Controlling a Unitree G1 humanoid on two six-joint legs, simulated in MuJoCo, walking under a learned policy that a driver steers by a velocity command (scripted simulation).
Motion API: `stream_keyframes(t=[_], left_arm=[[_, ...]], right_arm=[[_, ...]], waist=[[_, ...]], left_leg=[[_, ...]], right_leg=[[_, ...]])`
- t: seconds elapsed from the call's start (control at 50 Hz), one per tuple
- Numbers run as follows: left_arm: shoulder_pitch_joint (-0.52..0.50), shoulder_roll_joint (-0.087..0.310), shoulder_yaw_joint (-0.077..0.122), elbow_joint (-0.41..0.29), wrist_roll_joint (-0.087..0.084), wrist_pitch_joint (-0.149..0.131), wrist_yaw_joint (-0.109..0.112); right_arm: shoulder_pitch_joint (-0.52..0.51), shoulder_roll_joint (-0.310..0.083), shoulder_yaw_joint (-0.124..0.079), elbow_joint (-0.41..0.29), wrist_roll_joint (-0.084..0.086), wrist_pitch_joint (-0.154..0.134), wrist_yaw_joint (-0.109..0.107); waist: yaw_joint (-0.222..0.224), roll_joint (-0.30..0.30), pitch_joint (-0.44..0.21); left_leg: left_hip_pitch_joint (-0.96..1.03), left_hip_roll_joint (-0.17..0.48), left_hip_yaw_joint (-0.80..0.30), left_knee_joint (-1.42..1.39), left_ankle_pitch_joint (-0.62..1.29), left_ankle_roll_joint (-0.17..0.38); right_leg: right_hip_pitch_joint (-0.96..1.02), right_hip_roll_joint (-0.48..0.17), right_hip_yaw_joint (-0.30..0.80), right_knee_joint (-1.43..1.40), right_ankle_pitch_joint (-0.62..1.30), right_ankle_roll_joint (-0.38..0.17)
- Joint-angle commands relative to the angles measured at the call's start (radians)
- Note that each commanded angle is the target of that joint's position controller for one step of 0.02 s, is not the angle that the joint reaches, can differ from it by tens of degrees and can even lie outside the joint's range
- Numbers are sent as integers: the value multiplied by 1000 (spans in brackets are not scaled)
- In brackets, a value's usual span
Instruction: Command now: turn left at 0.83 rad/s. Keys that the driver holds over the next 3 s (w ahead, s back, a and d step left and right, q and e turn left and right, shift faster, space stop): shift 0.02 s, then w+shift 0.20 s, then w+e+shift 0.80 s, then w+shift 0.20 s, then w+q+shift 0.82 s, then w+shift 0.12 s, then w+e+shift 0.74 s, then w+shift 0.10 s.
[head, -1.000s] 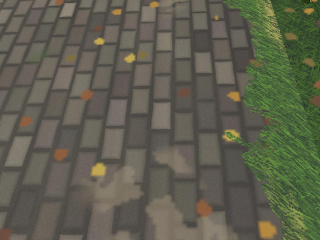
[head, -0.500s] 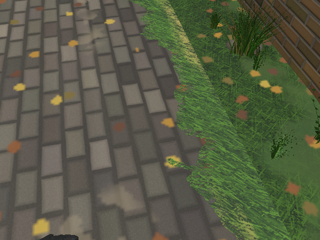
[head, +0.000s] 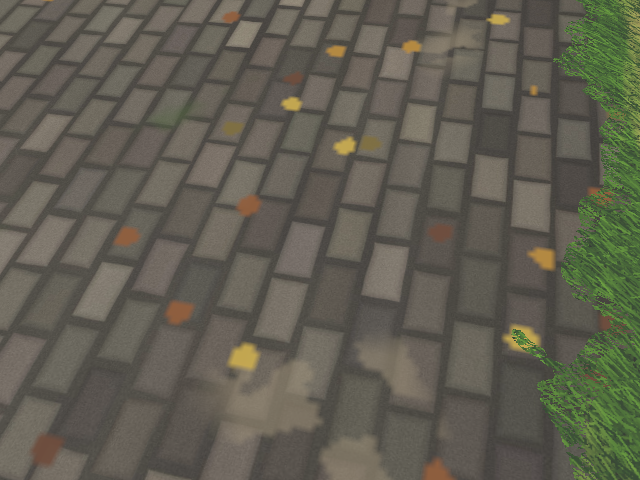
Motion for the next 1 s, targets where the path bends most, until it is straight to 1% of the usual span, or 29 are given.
stream_keyframes(t=[0.02, 0.06, 0.1, 0.18, 0.24, 0.26, 0.28, 0.3, 0.32, 0.34, 0.36, 0.38, 0.4, 0.42, 0.46, 0.6, 0.64, 0.7, 0.74, 0.76, 0.78, 0.8, 0.82, 0.84, 0.86, 0.88, 0.92, 0.96, 1.0], left_arm=[[34, 186, 53, -47, -1, 1, 4], [91, 211, 64, -27, -21, -6, -11], [91, 223, 67, -20, -36, -24, -26], [141, 211, 66, 32, -44, -65, -44], [170, 229, 66, 77, -62, -75, -55], [206, 174, 46, 117, 21, -60, -75], [216, 173, 43, 140, 13, -50, -81], [181, 189, 42, 148, -8, -45, -80], [146, 170, 33, 137, -13, -52, -83], [47, 78, 1, 71, -4, -58, -90], [-8, 67, 4, 18, -18, -60, -81], [-9, 123, 17, 23, -19, -55, -76], [22, 142, 25, 47, -26, -54, -86], [78, 139, 26, 86, -26, -46, -96], [124, 127, 25, 127, -2, -19, -117], [-98, 70, -5, 53, -11, -6, -148], [-164, 56, -21, 21, -10, -8, -156], [-149, 68, -28, 12, -21, -2, -148], [94, 136, -4, 70, -26, 3, -131], [286, 192, 24, 126, -25, 2, -117], [420, 240, 56, 176, -21, -5, -96], [310, 296, 75, 179, -34, 4, -76], [239, 376, 87, 134, -3, 11, -82], [255, 332, 86, 122, -10, 5, -78], [249, 280, 73, 143, -11, -3, -69], [211, 241, 61, 153, -9, -15, -66], [156, 212, 41, 139, -15, -48, -54], [145, 214, 36, 132, -25, -72, -57], [184, 217, 37, 138, -27, -85, -58]], right_arm=[[-105, -31, 10, -128, -5, -17, 12], [-125, -21, 21, -142, -6, -20, 20], [-140, -23, 25, -151, 1, -30, 27], [-181, 11, 43, -144, 3, -76, 40], [-213, 23, 55, -142, 2, -102, 56], [-217, 21, 61, -130, -122, -69, 83], [-193, 39, 61, -119, -123, -68, 88], [-60, 36, 55, -77, -112, -77, 81], [156, -21, 29, -1, -111, -89, 66], [384, -121, 9, 32, -122, -99, 45], [341, -234, -8, 7, -115, -106, 22], [271, -170, 6, 5, -104, -105, 7], [195, -79, 38, 11, -93, -110, 10], [135, -26, 54, 12, -82, -116, 16], [104, 12, 68, 19, -71, -133, 12], [197, 37, 70, 132, -68, -177, 12], [215, 19, 70, 157, -66, -176, 2], [232, -62, 60, 175, -65, -165, -21], [172, -137, 38, 158, -78, -134, -37], [124, -161, 29, 136, -83, -119, -33], [94, -147, 29, 127, -77, -114, -17], [58, 16, 72, 91, -82, -129, 10], [91, 21, 83, -29, -55, -157, 16], [21, -32, 84, -39, -72, -183, 14], [20, -40, 87, -38, -68, -196, 16], [7, -30, 91, -29, -82, -191, 13], [35, -15, 103, -21, -115, -148, 15], [-7, -2, 111, -41, -119, -116, 22], [-166, 5, 123, -108, -102, -116, 33]], waist=[[53, -151, -69], [82, -133, -99], [80, -155, -60], [81, -136, 5], [76, -154, 36], [91, -185, 7], [73, -222, 11], [-20, -191, -14], [-131, -88, -120], [-251, 155, -241], [-240, 224, -164], [-195, 94, -76], [-128, 68, -23], [-69, 64, 6], [-29, 100, 16], [-5, 35, 165], [-6, 10, 171], [35, 41, 75], [176, 100, -75], [263, 92, -164], [310, 16, -204], [191, -252, -86], [92, -324, -223], [125, -101, -204], [72, -9, -82], [17, 72, -4], [-51, 61, 40], [-59, 43, 66], [-10, 15, 121]], left_leg=[[-144, 41, 23, -68, -13, -23], [-134, 51, 28, -119, -23, -5], [-157, 49, 23, -182, -16, 33], [-105, 41, 40, -362, -13, 112], [24, 23, 86, -500, -68, 153], [129, -36, 170, -588, -49, 168], [265, -67, 204, -642, -9, 181], [479, -94, 216, -716, 62, 197], [786, -78, 164, -708, 43, 211], [1020, 234, -193, -828, -299, 226], [954, 394, -504, -968, -452, 257], [854, 392, -423, -947, -406, 256], [775, 324, -289, -940, -289, 229], [703, 267, -167, -960, -158, 206], [621, 221, -38, -1004, -54, 187], [580, 176, 263, -1091, 397, 168], [603, 163, 331, -1090, 591, 148], [690, 177, 383, -932, 1333, 125], [726, 223, 361, -611, 1592, 133], [647, 235, 329, -354, 1534, 159], [479, 167, 321, -8, 1130, 171], [123, -41, 284, 360, -11, 151], [-218, -124, 68, 572, -146, 117], [-271, -52, -40, 507, -67, 134], [-247, -14, -40, 395, -17, 137], [-189, 27, -32, 302, -9, 131], [-90, 67, -34, 198, -24, 92], [-40, 92, 8, 51, -12, 57], [-22, 88, 54, -159, 127, 39]], right_leg=[[225, -296, 177, -100, 468, -185], [252, -332, 222, -184, 66, -199], [249, -357, 276, -260, -227, -189], [260, -362, 216, -311, -207, -163], [201, -342, 164, -302, -172, -161], [178, -284, 84, -266, -142, -118], [91, -263, 80, -217, -39, -115], [-30, -240, 44, -97, 118, -109], [-194, -177, -9, 141, 246, -91], [-448, -84, -23, 528, -217, -62], [-722, 45, 131, 751, -285, -51], [-753, -24, 240, 832, -176, -59], [-718, -63, 224, 822, -86, -53], [-661, -92, 201, 794, -31, -30], [-602, -115, 164, 821, 32, 1], [-703, -110, 66, 696, 225, -30], [-633, -94, -18, 551, 235, -65], [-390, 22, -138, 413, 198, -130], [-149, 77, -119, 413, 71, -171], [62, 95, -70, 387, -19, -202], [292, 91, 26, 253, -31, -232], [351, -50, 289, 205, -77, -268], [558, -216, 833, 6, -180, -459], [520, -256, 911, -130, -261, -419], [367, -245, 866, -181, -242, -375], [217, -200, 765, -195, -171, -328], [22, -123, 639, -192, -25, -316], [-128, -58, 548, -241, -27, -305], [-194, -16, 500, -264, 121, -284]])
